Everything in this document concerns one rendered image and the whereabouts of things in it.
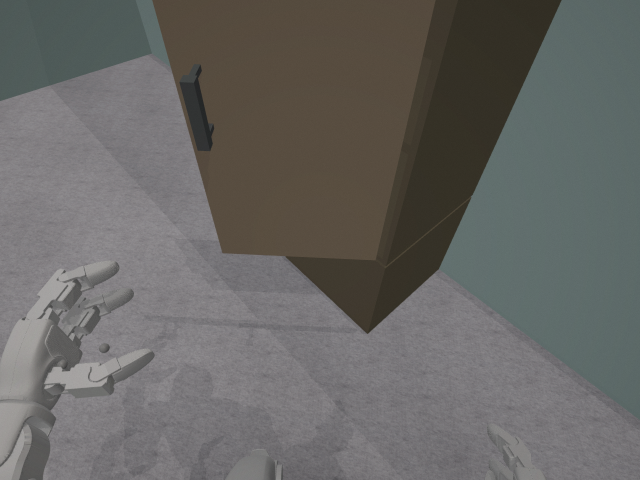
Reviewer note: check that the robot left hand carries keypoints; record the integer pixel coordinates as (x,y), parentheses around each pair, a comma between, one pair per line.
(28,366)

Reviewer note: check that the robot right hand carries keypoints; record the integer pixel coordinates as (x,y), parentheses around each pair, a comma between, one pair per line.
(516,456)

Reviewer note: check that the left robot forearm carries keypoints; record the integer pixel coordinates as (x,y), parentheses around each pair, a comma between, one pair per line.
(24,443)

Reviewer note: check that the robot left thigh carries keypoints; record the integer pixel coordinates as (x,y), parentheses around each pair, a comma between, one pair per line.
(256,467)

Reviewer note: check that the cupboard door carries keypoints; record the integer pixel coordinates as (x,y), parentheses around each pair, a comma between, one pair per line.
(310,101)

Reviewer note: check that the handle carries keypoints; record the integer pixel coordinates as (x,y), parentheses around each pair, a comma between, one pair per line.
(202,130)

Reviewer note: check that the robot left shin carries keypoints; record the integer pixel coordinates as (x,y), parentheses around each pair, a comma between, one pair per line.
(259,452)

